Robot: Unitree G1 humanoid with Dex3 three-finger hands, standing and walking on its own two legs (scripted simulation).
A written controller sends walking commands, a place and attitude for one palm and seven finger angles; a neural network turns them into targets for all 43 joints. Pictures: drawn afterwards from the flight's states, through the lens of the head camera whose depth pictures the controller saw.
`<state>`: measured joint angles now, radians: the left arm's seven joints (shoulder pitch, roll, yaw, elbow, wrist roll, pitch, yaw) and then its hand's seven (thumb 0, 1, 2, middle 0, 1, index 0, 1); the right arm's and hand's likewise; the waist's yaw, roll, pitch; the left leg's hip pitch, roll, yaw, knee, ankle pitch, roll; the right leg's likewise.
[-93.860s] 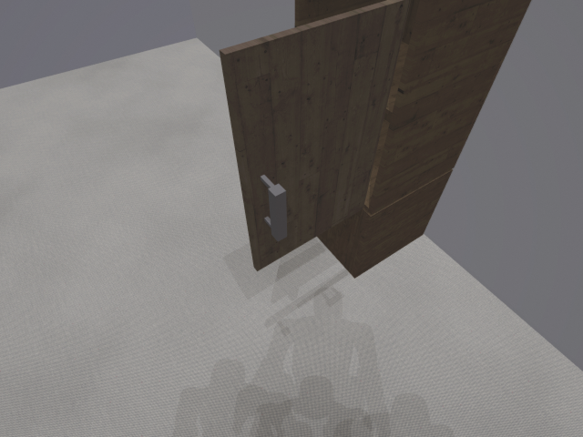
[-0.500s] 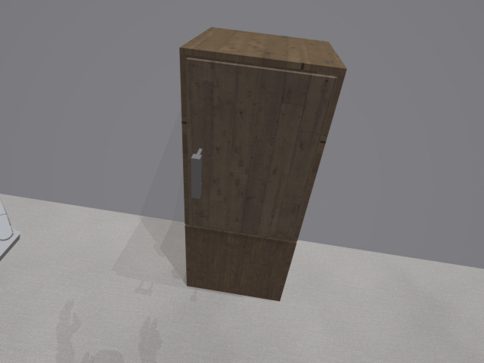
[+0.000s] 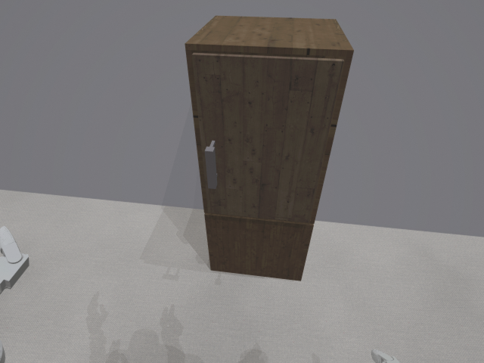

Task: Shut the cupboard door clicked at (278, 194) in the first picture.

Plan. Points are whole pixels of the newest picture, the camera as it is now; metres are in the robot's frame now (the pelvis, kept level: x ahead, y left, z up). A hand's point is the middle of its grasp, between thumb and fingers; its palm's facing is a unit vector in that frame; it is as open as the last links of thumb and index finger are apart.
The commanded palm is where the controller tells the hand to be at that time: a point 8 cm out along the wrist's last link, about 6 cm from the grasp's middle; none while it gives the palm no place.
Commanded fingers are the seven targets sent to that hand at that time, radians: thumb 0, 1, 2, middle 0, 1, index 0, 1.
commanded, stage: stop stepping back and stand still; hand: left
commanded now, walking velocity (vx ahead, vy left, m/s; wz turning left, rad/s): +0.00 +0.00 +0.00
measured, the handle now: (212, 164) +0.75 +0.17 -0.08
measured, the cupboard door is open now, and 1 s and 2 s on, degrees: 0 0 0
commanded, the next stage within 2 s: let the arm hang, fingers relaxed in 0.86 s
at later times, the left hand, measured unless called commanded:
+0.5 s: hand (28, 268) +0.19 +0.31 +0.15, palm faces +0.39 -0.79 -0.47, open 7.4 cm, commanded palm +0.13 +0.33 +0.18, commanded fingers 0.00 0.90 0.90 -0.20 -0.30 -0.20 -0.30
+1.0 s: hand (38, 281) +0.18 +0.30 +0.12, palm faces +0.34 -0.82 -0.46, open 7.4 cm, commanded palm none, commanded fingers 0.00 0.90 0.90 -0.20 -0.30 -0.20 -0.30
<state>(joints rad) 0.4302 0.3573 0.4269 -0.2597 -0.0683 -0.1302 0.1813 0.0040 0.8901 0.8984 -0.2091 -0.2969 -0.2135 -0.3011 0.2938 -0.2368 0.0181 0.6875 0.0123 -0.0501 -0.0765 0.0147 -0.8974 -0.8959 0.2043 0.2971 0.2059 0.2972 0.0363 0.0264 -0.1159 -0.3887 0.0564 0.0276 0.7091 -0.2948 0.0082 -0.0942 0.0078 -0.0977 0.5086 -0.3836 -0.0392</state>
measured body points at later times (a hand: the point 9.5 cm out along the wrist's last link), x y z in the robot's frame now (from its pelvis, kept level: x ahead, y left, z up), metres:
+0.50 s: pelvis -0.01 +0.04 +0.00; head -0.01 +0.03 +0.45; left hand +0.16 +0.35 +0.17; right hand +0.13 -0.19 -0.09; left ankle +0.05 +0.15 -0.73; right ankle -0.06 -0.09 -0.73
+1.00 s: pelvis -0.02 +0.04 +0.00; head -0.01 +0.04 +0.45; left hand +0.16 +0.34 +0.15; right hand +0.14 -0.19 -0.09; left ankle +0.05 +0.15 -0.73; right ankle -0.06 -0.09 -0.73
